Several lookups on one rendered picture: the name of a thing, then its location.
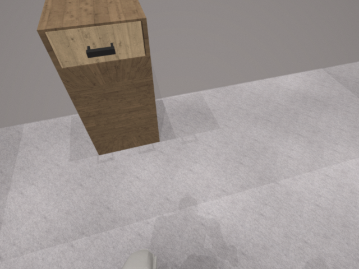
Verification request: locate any handle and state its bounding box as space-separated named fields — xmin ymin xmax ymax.
xmin=86 ymin=43 xmax=116 ymax=58

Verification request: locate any drawer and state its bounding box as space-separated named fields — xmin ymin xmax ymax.
xmin=45 ymin=21 xmax=145 ymax=68

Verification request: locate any cabinet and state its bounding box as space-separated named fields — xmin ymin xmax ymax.
xmin=37 ymin=0 xmax=160 ymax=155

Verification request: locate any left robot thigh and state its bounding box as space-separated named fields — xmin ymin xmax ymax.
xmin=121 ymin=251 xmax=157 ymax=269

